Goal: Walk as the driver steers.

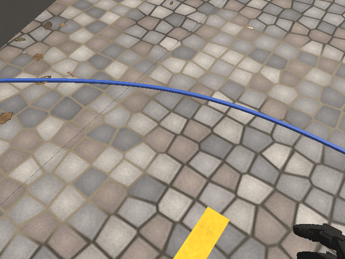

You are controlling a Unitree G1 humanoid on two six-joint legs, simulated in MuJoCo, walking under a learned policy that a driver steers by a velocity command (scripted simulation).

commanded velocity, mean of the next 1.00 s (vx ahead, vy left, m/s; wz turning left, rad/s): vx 0.08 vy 0.00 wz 0.03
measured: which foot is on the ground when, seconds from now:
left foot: down 0.00-1.00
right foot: up 0.00-0.34, down 0.36-1.00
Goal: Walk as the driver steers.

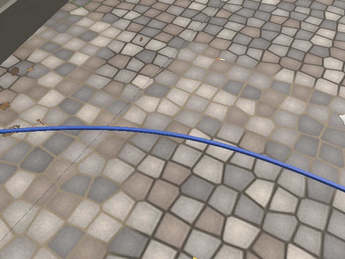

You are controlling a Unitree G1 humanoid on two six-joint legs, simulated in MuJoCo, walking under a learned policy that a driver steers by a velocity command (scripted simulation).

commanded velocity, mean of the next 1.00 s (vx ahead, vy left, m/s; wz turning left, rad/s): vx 0.39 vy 0.00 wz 0.00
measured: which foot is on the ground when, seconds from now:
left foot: down 0.00-0.26, up 0.28-0.70, down 0.72-1.00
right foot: down 0.00-0.74, up 0.76-1.00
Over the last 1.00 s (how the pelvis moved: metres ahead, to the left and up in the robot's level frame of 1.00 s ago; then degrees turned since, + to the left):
0.14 -0.01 0.01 0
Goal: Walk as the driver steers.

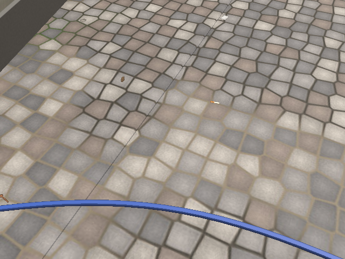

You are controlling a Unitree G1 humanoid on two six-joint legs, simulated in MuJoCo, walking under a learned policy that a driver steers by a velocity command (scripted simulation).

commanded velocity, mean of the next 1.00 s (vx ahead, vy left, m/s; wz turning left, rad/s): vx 0.36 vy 0.00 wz -0.48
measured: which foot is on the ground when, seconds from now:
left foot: down 0.00-0.30, up 0.32-0.72, down 0.74-1.00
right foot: up 0.00-0.26, down 0.28-0.74, up 0.76-1.00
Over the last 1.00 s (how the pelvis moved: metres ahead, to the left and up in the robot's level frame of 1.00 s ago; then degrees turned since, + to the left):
0.41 0.02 0.01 -1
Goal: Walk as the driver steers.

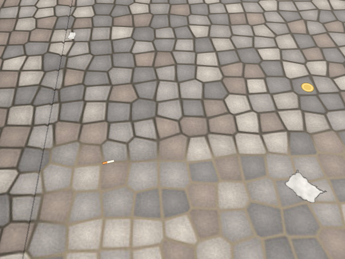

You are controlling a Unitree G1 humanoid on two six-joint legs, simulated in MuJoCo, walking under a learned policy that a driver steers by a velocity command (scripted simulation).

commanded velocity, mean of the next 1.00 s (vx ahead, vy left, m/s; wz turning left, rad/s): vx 0.22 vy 0.00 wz -0.13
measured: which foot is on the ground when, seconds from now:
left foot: down 0.00-0.18, up 0.20-0.58, down 0.60-1.00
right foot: up 0.00-0.16, down 0.18-0.60, up 0.62-1.00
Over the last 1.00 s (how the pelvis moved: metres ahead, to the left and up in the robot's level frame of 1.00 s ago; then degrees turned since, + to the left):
0.50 -0.09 -0.01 -32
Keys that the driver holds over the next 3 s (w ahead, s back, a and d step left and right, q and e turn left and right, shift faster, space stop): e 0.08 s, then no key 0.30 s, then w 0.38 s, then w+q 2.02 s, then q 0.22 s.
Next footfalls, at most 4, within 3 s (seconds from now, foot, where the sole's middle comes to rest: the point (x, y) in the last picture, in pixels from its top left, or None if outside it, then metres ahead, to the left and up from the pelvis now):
0.18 right None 0.07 -0.14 -0.78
0.60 left None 0.08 0.07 -0.78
1.02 right None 0.36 -0.24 -0.78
1.54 left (160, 210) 0.62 0.06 -0.78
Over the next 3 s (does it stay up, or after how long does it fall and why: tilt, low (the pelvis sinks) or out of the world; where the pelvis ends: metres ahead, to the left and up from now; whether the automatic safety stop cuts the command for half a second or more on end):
stays up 1.12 0.38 -0.01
